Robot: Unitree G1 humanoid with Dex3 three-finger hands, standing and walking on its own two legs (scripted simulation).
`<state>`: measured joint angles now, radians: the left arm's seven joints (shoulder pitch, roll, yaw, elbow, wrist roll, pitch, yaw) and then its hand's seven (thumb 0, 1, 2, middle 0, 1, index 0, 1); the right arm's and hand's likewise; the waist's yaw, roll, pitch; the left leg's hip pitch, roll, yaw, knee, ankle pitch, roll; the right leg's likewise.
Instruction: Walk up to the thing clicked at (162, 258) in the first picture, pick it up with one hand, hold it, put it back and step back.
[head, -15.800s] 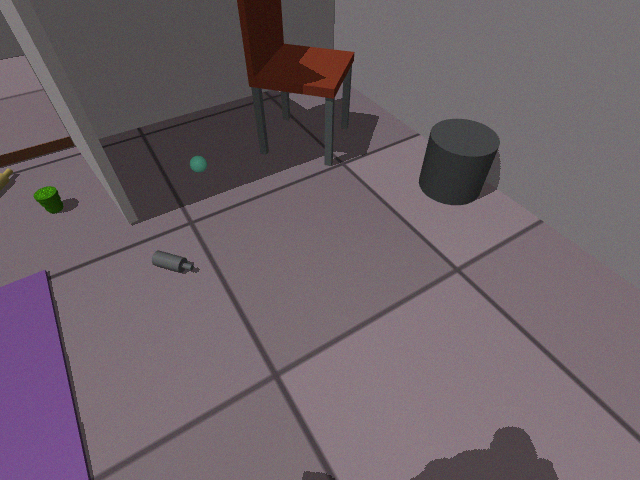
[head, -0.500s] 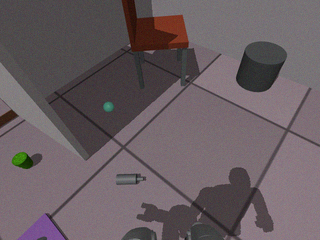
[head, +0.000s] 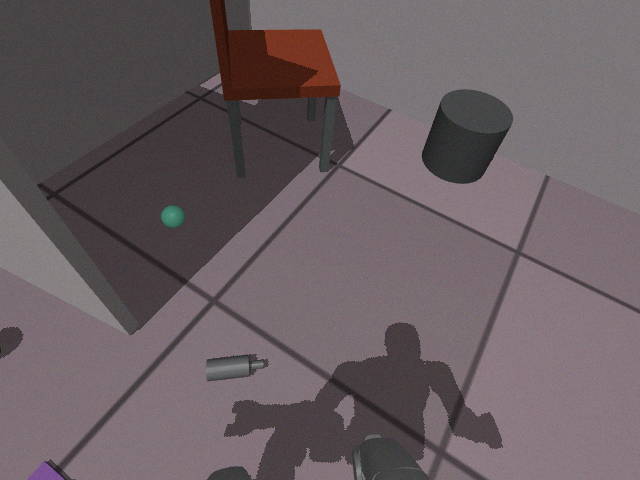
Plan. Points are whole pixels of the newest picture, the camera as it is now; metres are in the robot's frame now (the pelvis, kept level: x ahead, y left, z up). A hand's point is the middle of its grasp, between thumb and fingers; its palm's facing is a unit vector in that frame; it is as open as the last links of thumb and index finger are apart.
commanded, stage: walk up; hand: left
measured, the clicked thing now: (235, 367) +0.48 +0.21 -0.71
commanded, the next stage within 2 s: stand in 1.50 s
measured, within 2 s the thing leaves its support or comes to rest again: neither
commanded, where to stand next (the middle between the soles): +0.08 -0.04 m, yaw +1 degrees
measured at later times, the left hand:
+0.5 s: hand out of the picture +0.12 +0.22 -0.14, palm faces -0.02 -0.93 -0.38, open 7.4 cm
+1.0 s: hand out of the picture +0.14 +0.20 -0.11, palm faces +0.00 -0.95 -0.31, open 7.4 cm
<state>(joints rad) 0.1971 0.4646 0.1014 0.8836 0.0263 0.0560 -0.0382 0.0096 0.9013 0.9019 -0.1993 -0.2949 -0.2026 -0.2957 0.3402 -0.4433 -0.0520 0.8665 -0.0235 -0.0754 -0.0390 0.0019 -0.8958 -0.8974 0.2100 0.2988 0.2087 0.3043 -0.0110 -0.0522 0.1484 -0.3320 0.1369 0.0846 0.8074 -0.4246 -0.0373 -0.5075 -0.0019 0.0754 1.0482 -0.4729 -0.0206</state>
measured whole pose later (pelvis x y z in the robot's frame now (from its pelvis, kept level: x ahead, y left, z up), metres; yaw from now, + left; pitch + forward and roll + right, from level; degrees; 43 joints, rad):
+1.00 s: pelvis +0.02 -0.04 +0.04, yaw +0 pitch -2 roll +0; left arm 0.03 0.34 0.02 1.12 0.00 0.01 -0.02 0.01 0.90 0.90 -0.20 -0.30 -0.20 -0.30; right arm 0.08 -0.38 0.02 1.12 0.00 -0.03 0.01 0.00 -0.90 -0.90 0.20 0.30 0.20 0.30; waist -0.01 0.01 0.06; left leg -0.20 0.06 0.00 0.42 -0.18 -0.04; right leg -0.17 -0.01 -0.02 0.43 -0.22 0.00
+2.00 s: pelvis +0.05 -0.03 +0.04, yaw +1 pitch -2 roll +0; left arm 0.08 0.35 0.01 1.15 0.00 -0.01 -0.01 0.01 0.90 0.90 -0.20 -0.30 -0.20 -0.30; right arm 0.07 -0.36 0.00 1.15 -0.01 -0.01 0.01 0.00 -0.90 -0.90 0.20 0.30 0.20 0.30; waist -0.01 0.01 0.04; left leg -0.13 0.03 0.00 0.32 -0.16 -0.03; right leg -0.10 -0.03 -0.03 0.32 -0.20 0.02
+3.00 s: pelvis +0.05 -0.04 +0.04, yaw +1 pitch -2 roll +0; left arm 0.11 0.35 0.01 1.14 0.01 0.00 -0.01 0.01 0.90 0.90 -0.20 -0.30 -0.20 -0.30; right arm 0.10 -0.36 0.01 1.14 -0.01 -0.01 0.01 0.00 -0.90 -0.90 0.20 0.30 0.20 0.30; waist 0.00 0.01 0.04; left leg -0.11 0.04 0.00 0.31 -0.16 -0.04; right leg -0.08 -0.02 -0.03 0.31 -0.20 0.01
